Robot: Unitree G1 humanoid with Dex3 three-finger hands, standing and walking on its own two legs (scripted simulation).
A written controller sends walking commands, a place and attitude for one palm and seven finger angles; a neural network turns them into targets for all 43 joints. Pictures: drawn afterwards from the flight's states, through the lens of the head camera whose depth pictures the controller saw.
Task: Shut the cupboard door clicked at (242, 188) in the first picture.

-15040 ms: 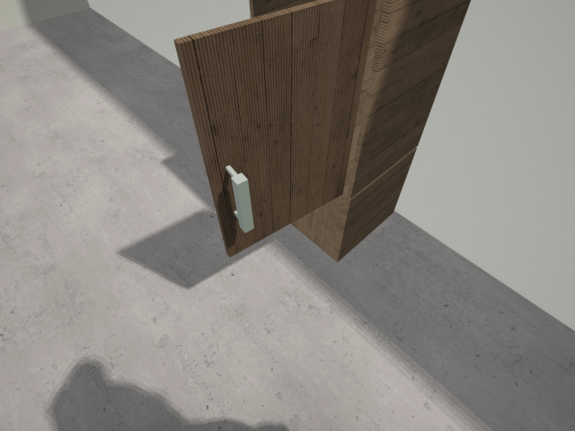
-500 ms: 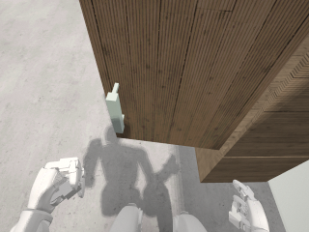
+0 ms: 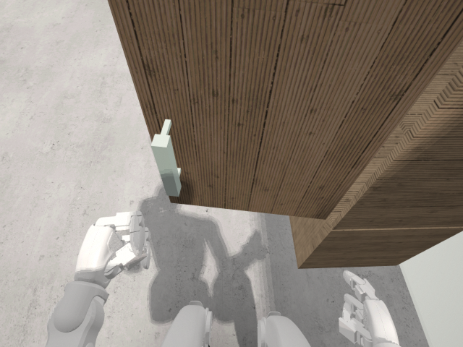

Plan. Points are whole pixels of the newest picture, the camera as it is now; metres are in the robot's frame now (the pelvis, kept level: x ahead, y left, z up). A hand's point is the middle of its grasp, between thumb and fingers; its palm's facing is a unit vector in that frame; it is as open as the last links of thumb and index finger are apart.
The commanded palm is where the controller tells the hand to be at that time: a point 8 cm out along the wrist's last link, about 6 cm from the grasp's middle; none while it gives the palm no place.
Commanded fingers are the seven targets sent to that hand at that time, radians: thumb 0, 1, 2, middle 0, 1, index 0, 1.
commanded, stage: bring the fist close to the handle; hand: left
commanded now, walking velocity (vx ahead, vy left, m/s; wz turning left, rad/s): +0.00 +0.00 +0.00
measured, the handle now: (170, 159) +0.45 +0.14 +0.02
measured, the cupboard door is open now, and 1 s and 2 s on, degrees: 82 82 70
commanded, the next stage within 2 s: push the door shut along its arc in 1.02 s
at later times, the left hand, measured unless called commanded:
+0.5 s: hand (175, 220) +0.32 +0.11 +0.03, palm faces -0.11 -0.99 +0.00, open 3.1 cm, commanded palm +0.31 +0.16 +0.03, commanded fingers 0.00 0.90 0.90 -1.30 -1.50 -1.30 -1.50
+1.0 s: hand (190, 208) +0.34 +0.09 +0.02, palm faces -0.10 -1.00 -0.02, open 3.1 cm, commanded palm +0.33 +0.14 +0.03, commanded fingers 0.00 0.90 0.90 -1.30 -1.50 -1.30 -1.50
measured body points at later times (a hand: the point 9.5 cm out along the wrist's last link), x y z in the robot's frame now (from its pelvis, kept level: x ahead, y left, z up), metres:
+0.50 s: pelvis +0.00 +0.00 +0.00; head +0.09 +0.01 +0.44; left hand +0.32 +0.17 +0.03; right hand +0.16 -0.24 -0.10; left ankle +0.03 +0.09 -0.61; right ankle +0.01 -0.10 -0.61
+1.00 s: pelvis +0.00 -0.01 +0.00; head +0.10 +0.00 +0.44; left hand +0.34 +0.15 +0.03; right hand +0.14 -0.25 -0.11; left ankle +0.03 +0.09 -0.61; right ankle +0.01 -0.10 -0.61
